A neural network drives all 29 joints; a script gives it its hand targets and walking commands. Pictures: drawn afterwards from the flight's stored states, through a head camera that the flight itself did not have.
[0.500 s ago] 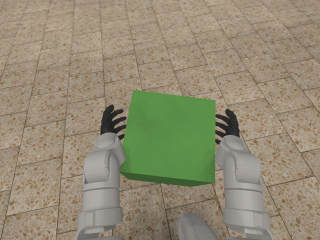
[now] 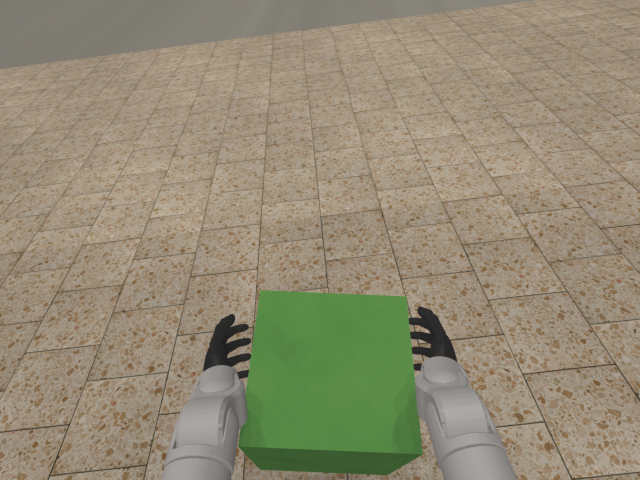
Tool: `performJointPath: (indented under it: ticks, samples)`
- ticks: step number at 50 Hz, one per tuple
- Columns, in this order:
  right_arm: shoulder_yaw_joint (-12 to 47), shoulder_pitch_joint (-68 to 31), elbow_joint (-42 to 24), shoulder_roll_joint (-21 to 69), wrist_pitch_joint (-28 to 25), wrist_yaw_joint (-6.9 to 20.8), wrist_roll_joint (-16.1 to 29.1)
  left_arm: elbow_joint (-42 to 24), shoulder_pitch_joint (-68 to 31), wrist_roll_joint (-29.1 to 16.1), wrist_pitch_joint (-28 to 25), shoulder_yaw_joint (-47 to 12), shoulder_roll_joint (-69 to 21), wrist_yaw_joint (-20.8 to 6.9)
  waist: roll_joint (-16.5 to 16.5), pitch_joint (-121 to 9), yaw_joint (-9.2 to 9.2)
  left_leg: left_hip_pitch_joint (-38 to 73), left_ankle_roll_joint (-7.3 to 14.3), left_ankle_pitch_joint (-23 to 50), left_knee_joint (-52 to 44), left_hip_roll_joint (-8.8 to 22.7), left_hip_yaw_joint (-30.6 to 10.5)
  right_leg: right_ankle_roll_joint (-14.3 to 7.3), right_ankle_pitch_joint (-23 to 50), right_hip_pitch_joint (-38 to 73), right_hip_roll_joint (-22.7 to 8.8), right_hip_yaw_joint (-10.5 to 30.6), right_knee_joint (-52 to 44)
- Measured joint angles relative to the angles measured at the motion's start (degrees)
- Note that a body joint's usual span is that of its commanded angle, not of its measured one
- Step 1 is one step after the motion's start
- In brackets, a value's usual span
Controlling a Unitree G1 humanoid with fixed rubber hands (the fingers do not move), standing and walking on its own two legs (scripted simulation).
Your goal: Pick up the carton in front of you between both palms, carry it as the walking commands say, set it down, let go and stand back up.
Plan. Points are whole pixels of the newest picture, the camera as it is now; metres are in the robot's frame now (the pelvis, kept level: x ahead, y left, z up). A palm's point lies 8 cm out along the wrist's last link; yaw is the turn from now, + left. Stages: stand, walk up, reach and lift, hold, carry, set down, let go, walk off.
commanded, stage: carry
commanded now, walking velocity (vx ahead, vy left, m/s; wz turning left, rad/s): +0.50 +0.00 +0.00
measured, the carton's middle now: (328, 389) +0.30 +0.04 -0.11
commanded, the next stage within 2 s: none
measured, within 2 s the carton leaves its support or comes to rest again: neither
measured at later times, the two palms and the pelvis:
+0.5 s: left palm (296, 164) +0.63 +0.11 +0.08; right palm (452, 145) +0.68 -0.18 +0.08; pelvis +0.43 -0.06 -0.01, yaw +6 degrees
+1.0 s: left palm (301, 89) +1.03 +0.14 +0.05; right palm (412, 77) +1.05 -0.14 +0.06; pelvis +0.79 -0.02 -0.03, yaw +3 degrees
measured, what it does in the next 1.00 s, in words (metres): walks ahead: right foot, then left foot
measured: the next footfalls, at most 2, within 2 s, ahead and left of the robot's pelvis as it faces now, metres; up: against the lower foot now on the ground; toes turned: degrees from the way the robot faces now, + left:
right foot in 0.30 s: +0.54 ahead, -0.10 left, +0.00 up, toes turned -7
left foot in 0.96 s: +0.95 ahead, +0.08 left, +0.00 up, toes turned +16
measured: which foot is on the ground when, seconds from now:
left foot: down 0.00-0.30, up 0.32-0.94, down 0.96-1.00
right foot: up 0.00-0.28, down 0.30-0.98, up 1.00-1.00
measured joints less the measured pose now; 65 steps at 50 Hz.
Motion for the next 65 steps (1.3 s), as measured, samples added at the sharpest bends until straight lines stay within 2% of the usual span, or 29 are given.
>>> performJointPath:
  ticks: [1,2,4,7,10,12,15,16,17,18,20,22,24,28,35,41,45,47,48,49,50,52,54,57,60,65]
  samples:
    - [-0.5,1.4,-2.0,-0.2,0.5,-0.7,1.0,0.5,-0.4,-1.3,0.0,-0.6,-0.3,0.6,0.9,-1.2,-2.18,1.4,0.2,-7.3,0.2,-0.4,-1.4,0.0,-3.3,-5.2,0.4,0.5,7.3]
    - [-1.0,3.3,-4.6,-0.4,0.8,-1.4,2.4,0.0,-0.6,-2.3,0.5,-2.0,-0.4,1.2,1.4,-2.0,-4.1,2.9,-0.6,-10.9,-0.3,-0.6,-2.8,-0.3,-4.0,-10.4,0.4,1.1,12.0]
    - [-1.0,8.0,-11.1,-0.6,1.3,-3.2,6.4,-3.7,0.1,-3.5,2.2,-5.0,-0.2,1.9,0.0,-2.2,-6.71,6.0,-1.4,-13.2,-0.6,-1.4,-4.1,-0.6,-0.6,-19.5,-2.2,2.1,13.4]
    - [0.5,14.0,-19.8,-0.2,5.0,-4.3,9.4,-10.2,6.0,-2.0,4.4,-8.6,0.1,1.7,-1.6,-3.0,-8.81,13.0,-2.4,-16.6,-3.6,-0.9,-4.9,0.2,8.0,-27.8,-5.9,0.3,-2.3]
    - [2.9,16.7,-27.5,-0.2,9.5,-2.5,13.9,-20.5,13.3,-1.7,8.4,-7.8,-0.3,1.2,-3.2,-2.6,-9.53,21.0,-4.3,-20.2,-6.7,0.2,-4.8,0.2,19.0,-28.8,-7.0,-3.4,-23.2]
    - [3.5,16.8,-31.5,-0.3,12.8,-1.5,15.3,-27.0,16.4,-2.1,12.1,-8.0,-0.4,1.3,-3.6,-1.6,-9.47,25.3,-5.7,-24.1,-5.7,1.6,-5.7,-1.0,24.2,-27.2,-6.6,-6.1,-31.2]
    - [4.3,17.6,-37.4,-0.4,17.9,-0.2,14.4,-34.3,18.2,-2.9,18.3,-8.8,-0.3,2.2,-4.2,-1.3,-7.23,28.8,-6.7,-31.2,3.2,4.0,-6.9,-3.0,23.7,-21.1,-5.1,-8.8,-36.6]
    - [4.0,17.5,-38.6,-0.4,19.5,0.1,13.9,-35.5,18.1,-3.4,20.1,-9.1,-0.2,2.4,-3.3,-2.0,-5.4,27.6,-6.7,-32.9,9.8,5.5,-7.0,-5.9,19.9,-20.4,-3.7,-9.4,-34.8]
    - [3.4,16.7,-39.0,-0.4,20.7,0.1,13.2,-36.3,17.1,-4.1,22.1,-9.3,-0.1,2.7,-2.1,-2.4,-3.8,24.1,-6.3,-31.5,19.2,6.9,-8.0,-8.0,16.6,-21.1,-2.7,-10.0,-31.2]
    - [2.7,15.7,-39.5,-0.3,22.0,0.5,12.8,-37.0,15.5,-4.4,24.2,-9.2,-0.1,3.1,-2.2,-2.4,-2.88,19.0,-6.0,-30.3,29.5,6.7,-10.0,-9.2,14.1,-21.5,-2.7,-10.2,-29.0]
    - [2.1,14.7,-42.0,-0.2,24.6,0.9,11.8,-38.6,12.8,-4.7,27.9,-9.1,-0.1,3.2,-2.8,-1.5,-2.42,8.9,-5.2,-27.6,45.1,5.3,-12.3,-9.7,12.6,-19.2,-3.4,-11.0,-29.5]
    - [2.3,14.3,-44.4,-0.3,27.0,1.2,10.9,-40.8,11.6,-4.4,30.7,-8.9,-0.1,2.7,-3.2,-0.9,-2.34,0.8,-4.6,-23.9,49.8,4.6,-12.0,-9.2,11.8,-15.5,-3.6,-11.3,-32.7]
    - [2.7,13.8,-45.7,-0.3,28.8,1.5,10.0,-42.4,11.0,-3.6,33.0,-8.6,-0.2,2.0,-3.4,-0.9,-2.47,-5.0,-4.3,-21.5,47.8,4.8,-10.5,-8.8,11.5,-11.6,-3.3,-10.9,-36.4]
    - [3.2,12.5,-47.3,-0.4,31.7,1.9,8.5,-43.9,9.2,-2.3,36.2,-8.4,-0.1,1.0,-3.4,-2.0,-3.57,-12.0,-4.0,-16.0,37.7,6.6,-8.3,-8.4,10.1,-3.7,-2.6,-10.0,-42.4]
    - [3.8,8.9,-46.4,-0.5,37.8,0.6,7.3,-41.8,6.4,-0.1,40.2,-8.2,0.0,0.6,-4.6,-4.4,-5.39,-17.1,-6.5,-3.4,24.4,9.4,-6.4,-7.3,6.6,8.6,-2.1,-8.5,-50.9]
    - [2.5,6.4,-44.3,-0.5,40.3,0.8,7.4,-40.1,4.7,0.1,42.5,-7.9,0.0,1.1,-4.6,-3.8,-4.19,-18.2,-7.1,-3.1,19.5,8.4,-4.4,-5.7,0.6,16.9,-2.2,-7.2,-53.3]
    - [2.1,5.1,-44.0,-0.4,40.4,1.2,7.1,-40.4,3.8,-0.2,42.8,-7.2,0.0,1.0,-4.8,-1.9,-2.96,-16.5,-5.3,-3.1,13.3,5.2,-0.8,-3.8,-5.2,21.5,-3.1,-6.5,-52.1]
    - [1.8,4.8,-44.2,-0.4,40.0,1.8,7.0,-41.1,3.7,-0.6,42.6,-7.0,0.0,1.0,-4.4,-1.0,-2.71,-12.7,-3.8,-1.8,8.4,3.2,2.0,-2.9,-8.6,22.7,-3.8,-6.3,-47.3]
    - [1.7,4.5,-43.7,-0.4,39.6,2.2,6.8,-41.1,3.6,-0.5,42.5,-6.7,0.0,0.8,-4.1,-0.6,-2.87,-10.2,-1.8,-0.2,6.7,2.5,2.7,-2.2,-10.3,21.5,-4.3,-6.1,-40.9]
    - [2.0,4.1,-42.2,-0.3,38.6,2.4,6.6,-40.4,3.2,-0.4,42.1,-5.9,0.0,0.5,-4.9,-0.2,-3.62,-10.3,0.1,-1.3,9.0,2.0,3.1,-1.6,-8.4,17.5,-5.8,-5.8,-30.5]
    - [2.2,3.5,-40.8,-0.3,38.0,2.4,6.4,-39.4,2.5,-0.3,41.8,-5.1,0.0,0.3,-5.3,0.6,-3.96,-10.3,1.0,-4.2,11.2,2.1,3.3,-1.3,-6.5,11.9,-6.2,-3.7,-18.0]
    - [2.4,2.6,-39.3,-0.2,37.5,2.3,6.0,-38.2,2.0,0.4,41.3,-4.6,-0.1,0.0,-5.0,2.6,-4.28,-7.8,1.1,-8.4,11.2,2.6,3.6,-1.8,-4.7,0.5,-5.6,0.0,1.9]
    - [2.0,3.0,-39.5,-0.2,37.1,2.9,5.7,-38.2,2.1,1.0,41.1,-5.3,-0.1,-0.2,-4.2,4.2,-5.13,-3.9,-0.3,-9.1,8.1,2.8,3.4,-2.6,-1.2,-8.4,-5.9,0.4,8.6]
    - [0.9,3.9,-41.4,-0.3,36.4,3.3,5.9,-38.5,1.6,1.4,40.3,-6.7,-0.1,-0.7,-3.6,5.7,-6.17,1.4,-1.0,-9.7,3.2,2.9,2.2,-2.9,3.1,-17.7,-8.0,-0.2,3.9]
    - [0.9,4.4,-43.4,-0.4,35.7,3.4,6.5,-39.8,2.0,1.6,39.0,-7.1,-0.1,-0.7,-3.6,5.7,-6.6,6.2,-1.9,-11.0,-0.5,3.3,1.0,-2.1,6.9,-22.8,-9.8,-0.9,-6.7]
    - [1.5,5.0,-46.2,-0.4,36.1,3.9,7.1,-43.8,3.0,1.0,40.2,-7.3,-0.1,0.2,-3.4,4.2,-5.69,14.6,-4.7,-14.8,-4.9,4.7,-0.1,-1.0,14.0,-23.0,-10.4,-3.9,-26.3]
